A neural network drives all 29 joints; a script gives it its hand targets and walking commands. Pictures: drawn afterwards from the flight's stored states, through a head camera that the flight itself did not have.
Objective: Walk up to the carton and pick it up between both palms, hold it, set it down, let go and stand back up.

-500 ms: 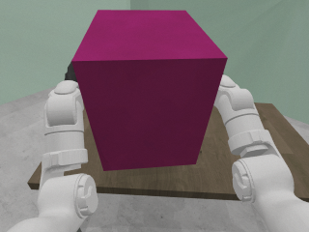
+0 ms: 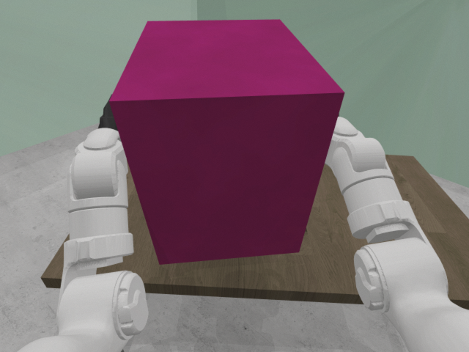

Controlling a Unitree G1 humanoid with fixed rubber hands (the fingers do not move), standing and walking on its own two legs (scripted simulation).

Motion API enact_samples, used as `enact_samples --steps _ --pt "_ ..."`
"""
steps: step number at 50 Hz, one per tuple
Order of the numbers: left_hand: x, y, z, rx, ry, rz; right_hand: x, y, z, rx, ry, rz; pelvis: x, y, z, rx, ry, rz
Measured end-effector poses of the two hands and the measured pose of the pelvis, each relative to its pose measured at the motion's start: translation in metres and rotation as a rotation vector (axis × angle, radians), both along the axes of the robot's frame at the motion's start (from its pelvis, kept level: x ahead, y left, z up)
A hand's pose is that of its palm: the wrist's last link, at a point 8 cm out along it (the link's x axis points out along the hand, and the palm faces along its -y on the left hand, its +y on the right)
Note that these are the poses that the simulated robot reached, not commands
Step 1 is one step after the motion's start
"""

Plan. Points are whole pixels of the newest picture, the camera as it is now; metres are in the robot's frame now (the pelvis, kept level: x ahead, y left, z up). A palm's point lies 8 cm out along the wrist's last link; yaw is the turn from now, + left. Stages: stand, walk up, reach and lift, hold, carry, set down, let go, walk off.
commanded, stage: hold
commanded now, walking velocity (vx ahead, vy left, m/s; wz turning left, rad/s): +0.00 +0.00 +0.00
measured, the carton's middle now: (222, 135) +0.41 +0.00 +0.23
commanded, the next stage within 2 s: none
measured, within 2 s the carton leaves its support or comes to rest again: neither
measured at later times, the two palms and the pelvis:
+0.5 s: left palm (113, 137) +0.36 +0.17 +0.25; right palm (325, 123) +0.37 -0.16 +0.28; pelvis +0.00 +0.00 +0.00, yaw +0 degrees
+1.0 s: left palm (114, 127) +0.36 +0.17 +0.27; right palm (329, 118) +0.37 -0.17 +0.28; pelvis +0.00 +0.00 +0.00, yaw +0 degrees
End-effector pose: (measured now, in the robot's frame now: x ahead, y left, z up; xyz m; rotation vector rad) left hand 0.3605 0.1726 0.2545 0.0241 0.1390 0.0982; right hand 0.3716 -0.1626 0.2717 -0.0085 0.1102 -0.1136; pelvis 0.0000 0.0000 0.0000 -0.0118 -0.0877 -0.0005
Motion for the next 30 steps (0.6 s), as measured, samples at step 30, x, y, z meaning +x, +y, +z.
enact_samples --steps 30 --pt "-0.0008 -0.0006 0.0002 -0.005 0.001 0.007 0.0006 -0.0001 0.0046 0.005 0.0 0.001 0.0012 0.0018 -0.0001 -0.001 0.01 -0.003"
